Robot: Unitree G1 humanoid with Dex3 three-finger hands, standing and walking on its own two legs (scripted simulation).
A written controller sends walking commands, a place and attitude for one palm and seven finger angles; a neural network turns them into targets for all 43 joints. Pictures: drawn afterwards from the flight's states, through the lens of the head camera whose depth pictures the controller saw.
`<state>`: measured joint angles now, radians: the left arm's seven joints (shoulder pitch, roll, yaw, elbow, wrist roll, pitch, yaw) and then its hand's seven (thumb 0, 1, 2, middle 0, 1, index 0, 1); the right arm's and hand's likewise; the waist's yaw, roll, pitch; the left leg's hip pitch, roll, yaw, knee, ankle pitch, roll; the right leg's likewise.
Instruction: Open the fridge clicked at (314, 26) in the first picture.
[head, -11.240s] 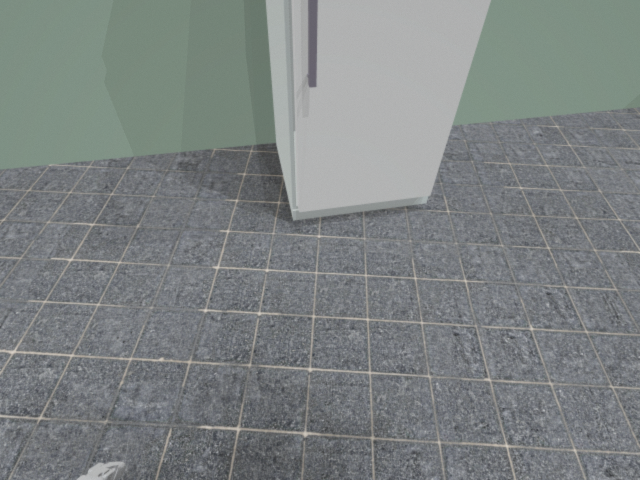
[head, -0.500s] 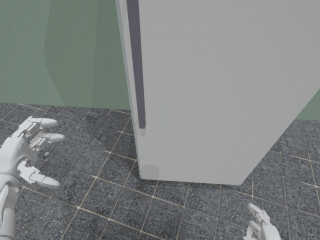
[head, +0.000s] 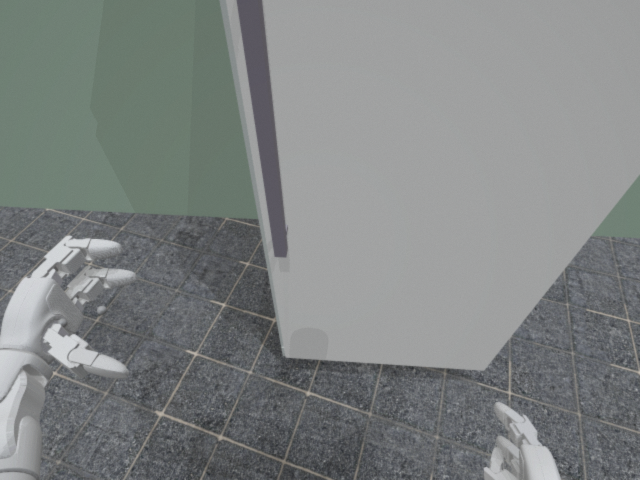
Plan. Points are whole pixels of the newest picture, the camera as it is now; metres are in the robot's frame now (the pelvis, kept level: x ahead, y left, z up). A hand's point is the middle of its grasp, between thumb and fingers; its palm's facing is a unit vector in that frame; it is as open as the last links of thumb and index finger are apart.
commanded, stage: move the hooked fingers beside the handle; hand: left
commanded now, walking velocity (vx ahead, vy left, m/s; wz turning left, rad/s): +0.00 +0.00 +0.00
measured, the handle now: (269, 128) +0.53 +0.11 +0.17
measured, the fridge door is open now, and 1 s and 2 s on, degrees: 0 0 0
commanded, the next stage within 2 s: none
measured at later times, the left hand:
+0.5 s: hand (151, 269) +0.34 +0.24 +0.09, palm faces +0.00 -1.00 -0.02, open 13.9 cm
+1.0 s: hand (191, 233) +0.40 +0.21 +0.08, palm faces +0.01 -1.00 +0.00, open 13.9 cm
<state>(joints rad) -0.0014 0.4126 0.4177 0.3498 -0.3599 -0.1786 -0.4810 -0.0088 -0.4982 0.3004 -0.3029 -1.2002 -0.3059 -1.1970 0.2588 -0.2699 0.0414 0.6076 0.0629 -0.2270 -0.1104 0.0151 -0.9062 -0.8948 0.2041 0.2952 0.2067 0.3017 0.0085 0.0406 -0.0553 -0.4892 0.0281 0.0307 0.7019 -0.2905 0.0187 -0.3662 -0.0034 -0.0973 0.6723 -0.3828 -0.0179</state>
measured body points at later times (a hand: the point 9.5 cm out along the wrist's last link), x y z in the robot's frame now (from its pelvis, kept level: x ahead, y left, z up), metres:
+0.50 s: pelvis +0.00 +0.00 +0.00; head +0.03 +0.00 +0.45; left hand +0.33 +0.29 +0.09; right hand +0.13 -0.26 -0.09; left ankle +0.04 +0.11 -0.72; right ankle -0.02 -0.11 -0.72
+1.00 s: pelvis +0.00 +0.00 -0.01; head +0.05 +0.01 +0.44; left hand +0.40 +0.26 +0.09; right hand +0.10 -0.26 -0.11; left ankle +0.04 +0.11 -0.72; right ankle -0.02 -0.11 -0.72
